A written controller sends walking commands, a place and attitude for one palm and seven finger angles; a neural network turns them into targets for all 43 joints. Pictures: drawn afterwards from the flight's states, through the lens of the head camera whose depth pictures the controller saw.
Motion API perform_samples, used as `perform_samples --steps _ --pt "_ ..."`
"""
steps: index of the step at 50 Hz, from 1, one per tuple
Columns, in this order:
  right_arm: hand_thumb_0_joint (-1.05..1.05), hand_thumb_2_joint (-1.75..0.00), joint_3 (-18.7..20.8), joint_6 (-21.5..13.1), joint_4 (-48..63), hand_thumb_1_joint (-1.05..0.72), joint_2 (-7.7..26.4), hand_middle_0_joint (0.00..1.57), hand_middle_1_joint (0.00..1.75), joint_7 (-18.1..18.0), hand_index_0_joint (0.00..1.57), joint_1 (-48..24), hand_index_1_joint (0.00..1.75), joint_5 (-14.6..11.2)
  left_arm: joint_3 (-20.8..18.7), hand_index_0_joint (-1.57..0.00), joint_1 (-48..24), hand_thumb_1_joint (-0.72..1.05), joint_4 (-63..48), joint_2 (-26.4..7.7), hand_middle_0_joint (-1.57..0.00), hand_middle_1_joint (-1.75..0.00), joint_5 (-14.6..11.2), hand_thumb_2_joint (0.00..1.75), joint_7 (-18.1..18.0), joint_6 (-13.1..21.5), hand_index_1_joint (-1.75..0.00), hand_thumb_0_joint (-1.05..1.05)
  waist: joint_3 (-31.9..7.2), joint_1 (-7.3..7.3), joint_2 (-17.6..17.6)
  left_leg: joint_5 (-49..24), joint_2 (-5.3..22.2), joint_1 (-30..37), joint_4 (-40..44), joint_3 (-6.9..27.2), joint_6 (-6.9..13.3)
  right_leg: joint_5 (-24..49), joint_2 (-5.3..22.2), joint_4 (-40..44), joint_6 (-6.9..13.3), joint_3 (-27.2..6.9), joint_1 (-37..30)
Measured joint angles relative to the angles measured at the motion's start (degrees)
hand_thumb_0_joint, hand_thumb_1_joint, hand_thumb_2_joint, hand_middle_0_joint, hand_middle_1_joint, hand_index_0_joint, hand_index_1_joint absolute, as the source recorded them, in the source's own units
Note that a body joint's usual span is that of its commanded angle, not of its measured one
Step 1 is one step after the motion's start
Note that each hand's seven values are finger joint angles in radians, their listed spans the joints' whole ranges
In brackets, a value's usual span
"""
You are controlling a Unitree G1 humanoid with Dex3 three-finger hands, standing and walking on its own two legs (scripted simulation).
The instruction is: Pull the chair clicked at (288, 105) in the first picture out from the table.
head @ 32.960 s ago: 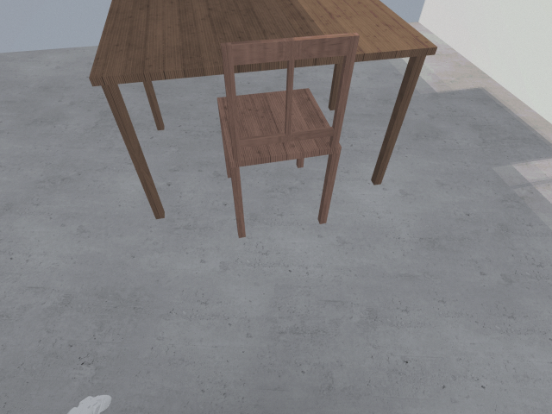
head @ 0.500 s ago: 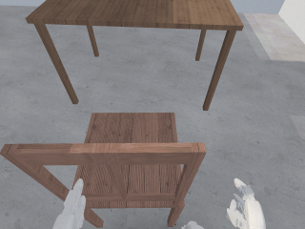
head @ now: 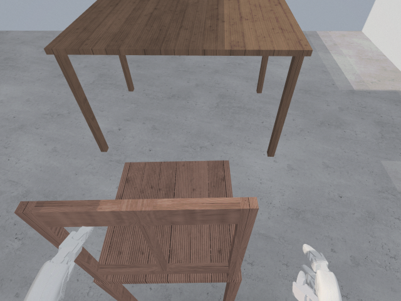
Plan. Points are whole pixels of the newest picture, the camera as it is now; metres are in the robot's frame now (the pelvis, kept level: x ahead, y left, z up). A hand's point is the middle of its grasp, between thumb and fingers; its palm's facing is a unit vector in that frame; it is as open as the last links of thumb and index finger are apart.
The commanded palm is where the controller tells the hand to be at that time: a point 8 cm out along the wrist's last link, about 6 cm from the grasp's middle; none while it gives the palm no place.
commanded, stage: draw the hand back to the body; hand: left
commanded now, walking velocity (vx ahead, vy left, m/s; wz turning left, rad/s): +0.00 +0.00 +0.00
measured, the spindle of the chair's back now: (155, 247) +0.25 +0.12 -0.06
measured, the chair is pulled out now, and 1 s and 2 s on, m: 0.69 0.68 0.68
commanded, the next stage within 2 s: step back with the hand held close in 0.94 s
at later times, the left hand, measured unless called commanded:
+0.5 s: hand (64, 282) +0.14 +0.22 +0.07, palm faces +0.12 -0.84 -0.53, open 8.5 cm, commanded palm +0.15 +0.28 +0.21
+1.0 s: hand out of the picture +0.18 +0.26 +0.24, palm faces +0.56 -0.66 -0.51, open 6.7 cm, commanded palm +0.13 +0.29 +0.22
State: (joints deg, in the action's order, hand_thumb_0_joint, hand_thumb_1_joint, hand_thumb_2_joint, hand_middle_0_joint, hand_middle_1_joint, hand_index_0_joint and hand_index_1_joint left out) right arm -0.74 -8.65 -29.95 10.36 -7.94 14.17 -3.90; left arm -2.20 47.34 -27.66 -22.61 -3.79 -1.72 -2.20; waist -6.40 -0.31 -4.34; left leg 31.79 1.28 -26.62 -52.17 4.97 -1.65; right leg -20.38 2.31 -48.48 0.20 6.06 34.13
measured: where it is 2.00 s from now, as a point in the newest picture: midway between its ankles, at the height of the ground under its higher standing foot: outside the picture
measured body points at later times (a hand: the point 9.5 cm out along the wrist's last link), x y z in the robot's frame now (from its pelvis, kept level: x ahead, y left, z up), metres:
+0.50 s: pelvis +0.02 -0.02 +0.04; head +0.03 -0.05 +0.49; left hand +0.13 +0.26 +0.11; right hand +0.21 -0.24 -0.05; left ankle -0.05 +0.14 -0.69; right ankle +0.04 -0.12 -0.69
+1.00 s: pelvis +0.01 -0.02 +0.04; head +0.00 -0.07 +0.49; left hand +0.15 +0.29 +0.27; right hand +0.21 -0.21 -0.06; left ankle -0.05 +0.14 -0.69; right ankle +0.04 -0.12 -0.69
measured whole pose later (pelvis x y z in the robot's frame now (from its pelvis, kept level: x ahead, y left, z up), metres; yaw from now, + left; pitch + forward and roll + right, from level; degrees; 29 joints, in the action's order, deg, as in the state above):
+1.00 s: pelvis +0.01 -0.02 +0.04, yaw +1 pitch -4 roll +0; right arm -2.8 -14.7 -41.4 13.6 -5.8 10.0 -2.9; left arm -20.7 24.9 -25.6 -24.0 -3.1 -10.4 0.4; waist 0.6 -6.6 -7.5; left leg 20.1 1.0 -3.4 -27.0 5.4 -2.5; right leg -13.6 2.6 -30.2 1.0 7.1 13.0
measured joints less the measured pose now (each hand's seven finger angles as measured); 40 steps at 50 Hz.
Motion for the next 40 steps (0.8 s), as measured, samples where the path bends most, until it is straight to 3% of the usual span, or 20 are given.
perform_samples --steps 5,15,31,40 --pt "0.02 -0.89 -1.26 -0.79 -1.64 -0.90 0.45 0.20 0.30 -0.94 0.20 -0.15 0.30 0.79 0.47 -0.31 -1.62 -0.22 1.88 -0.98 -0.05 -0.07 0.96 0.36 -2.92 -4.84 -0.15 -0.01 1.99 -0.52 -0.53 -2.37 0.36 7.78 6.70 -0.34 -0.09 1.69 -0.43 5.65 0.15 -0.08 -7.41" --pt "0.02 -0.89 -2.48 -5.07 -5.90 -0.90 1.84 0.20 0.30 -0.13 0.20 -2.09 0.30 1.44 -1.96 -0.42 -6.86 0.13 6.94 -1.70 -0.10 -0.14 1.03 0.53 -4.05 -8.02 -0.25 0.00 6.44 -2.54 -0.59 -7.02 0.98 16.62 17.05 -0.23 -0.83 4.81 -1.06 13.92 0.84 0.40 -15.65" --pt "0.01 -0.89 -1.41 -7.33 -9.34 -0.90 3.77 0.20 0.30 0.87 0.20 -2.89 0.30 -0.10 -2.72 -0.49 -8.81 0.70 7.00 -5.74 -0.18 -0.26 0.72 0.80 -4.53 -12.06 -0.36 0.01 9.04 -3.85 -0.97 -9.70 0.59 20.97 23.25 0.62 -1.23 5.20 -0.43 16.88 1.10 1.34 -19.10" --pt "0.02 -0.89 -1.76 -7.67 -9.91 -0.90 3.40 0.20 0.30 1.46 0.20 -2.63 0.30 -0.36 -4.29 -0.51 -9.01 0.86 6.47 -5.79 -0.21 -0.29 0.61 0.88 -5.13 -11.06 -0.40 0.01 9.38 -4.45 -1.28 -9.98 0.20 21.62 23.58 0.54 -1.15 5.09 -0.02 16.50 1.00 1.20 -19.45"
